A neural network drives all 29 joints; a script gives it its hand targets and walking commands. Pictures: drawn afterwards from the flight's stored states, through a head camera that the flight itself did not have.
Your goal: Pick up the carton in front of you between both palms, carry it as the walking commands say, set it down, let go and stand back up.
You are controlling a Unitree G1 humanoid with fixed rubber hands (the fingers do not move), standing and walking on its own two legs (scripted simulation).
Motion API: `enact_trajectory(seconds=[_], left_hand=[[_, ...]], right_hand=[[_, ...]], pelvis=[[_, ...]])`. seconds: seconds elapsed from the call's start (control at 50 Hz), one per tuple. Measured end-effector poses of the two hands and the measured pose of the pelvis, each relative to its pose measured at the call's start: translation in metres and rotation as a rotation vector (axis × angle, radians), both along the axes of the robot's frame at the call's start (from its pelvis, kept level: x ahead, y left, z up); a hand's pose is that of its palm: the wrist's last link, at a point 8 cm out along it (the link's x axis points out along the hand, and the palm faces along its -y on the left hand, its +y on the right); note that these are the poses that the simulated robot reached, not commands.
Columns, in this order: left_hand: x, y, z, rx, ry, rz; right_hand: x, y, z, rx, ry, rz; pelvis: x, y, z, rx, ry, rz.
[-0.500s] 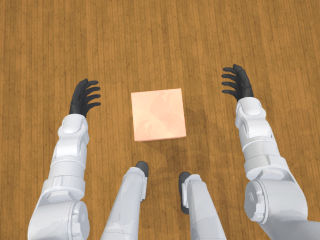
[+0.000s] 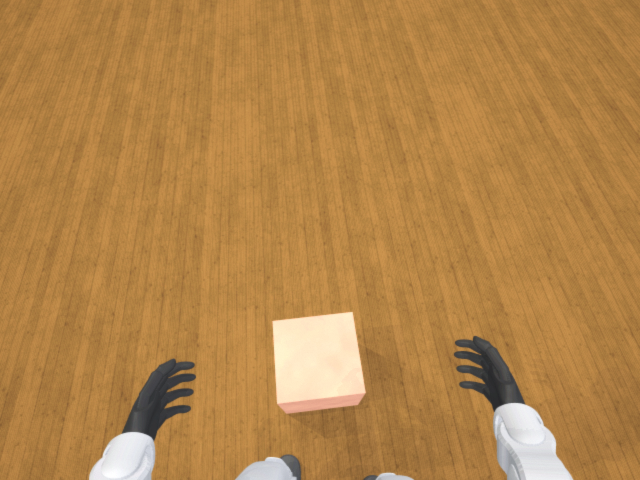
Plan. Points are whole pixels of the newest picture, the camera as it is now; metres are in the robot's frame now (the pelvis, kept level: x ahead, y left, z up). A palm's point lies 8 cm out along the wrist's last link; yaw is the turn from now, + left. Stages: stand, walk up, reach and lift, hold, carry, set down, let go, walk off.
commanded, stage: let go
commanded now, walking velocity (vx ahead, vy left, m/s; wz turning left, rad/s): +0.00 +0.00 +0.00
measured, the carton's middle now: (317, 365) +0.36 +0.03 -0.64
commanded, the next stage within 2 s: stand in 0.58 s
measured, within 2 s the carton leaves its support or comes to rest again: neither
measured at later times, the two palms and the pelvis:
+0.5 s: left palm (146, 434) +0.16 +0.22 -0.05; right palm (543, 449) +0.16 -0.25 -0.06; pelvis +0.00 -0.01 +0.01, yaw +0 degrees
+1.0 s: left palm (99, 458) +0.14 +0.29 -0.09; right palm (584, 477) +0.13 -0.29 -0.07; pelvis +0.01 +0.01 +0.01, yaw +0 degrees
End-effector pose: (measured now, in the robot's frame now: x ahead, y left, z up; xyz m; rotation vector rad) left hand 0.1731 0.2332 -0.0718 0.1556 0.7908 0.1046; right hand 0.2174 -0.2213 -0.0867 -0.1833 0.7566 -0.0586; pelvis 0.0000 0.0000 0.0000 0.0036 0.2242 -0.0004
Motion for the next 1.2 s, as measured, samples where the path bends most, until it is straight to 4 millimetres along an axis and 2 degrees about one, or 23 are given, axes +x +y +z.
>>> enact_trajectory(seconds=[0.1,0.22,0.3,0.42,0.6,0.68,0.82,0.96,1.2], left_hand=[[-0.015,-0.008,0.011,-0.001,0.001,-0.010],[-0.012,-0.017,0.014,-0.007,-0.005,-0.037],[-0.007,-0.021,0.015,-0.006,-0.004,-0.049],[-0.009,-0.020,0.015,0.000,0.010,-0.051],[-0.009,0.000,0.019,0.063,0.018,-0.007],[-0.013,0.021,0.009,0.119,0.014,0.004],[-0.029,0.047,-0.009,0.153,0.090,0.003],[-0.037,0.055,-0.019,0.162,0.148,-0.005],[-0.045,0.064,-0.021,0.179,0.192,-0.001]], right_hand=[[-0.027,-0.015,0.017,-0.006,0.008,-0.003],[-0.050,-0.030,0.029,-0.009,0.024,-0.013],[-0.057,-0.033,0.032,-0.006,0.032,-0.017],[-0.056,-0.028,0.032,0.002,0.036,-0.014],[-0.060,-0.018,0.024,-0.025,0.033,-0.021],[-0.068,-0.034,0.018,-0.119,0.082,-0.031],[-0.081,-0.063,0.021,-0.215,0.137,-0.076],[-0.084,-0.067,0.021,-0.238,0.164,-0.093],[-0.091,-0.062,0.013,-0.220,0.205,-0.098]], pelvis=[[0.004,-0.009,0.008,0.006,-0.112,0.004],[0.004,-0.018,0.011,0.010,-0.216,0.006],[0.002,-0.020,0.010,0.011,-0.262,0.003],[0.001,-0.018,0.009,0.010,-0.300,0.000],[0.000,-0.008,0.006,0.006,-0.298,0.008],[0.000,-0.004,0.004,-0.001,-0.261,0.004],[0.004,0.002,0.004,-0.008,-0.236,-0.003],[0.008,0.006,0.006,-0.011,-0.234,-0.007],[0.009,0.010,0.008,-0.010,-0.245,-0.009]])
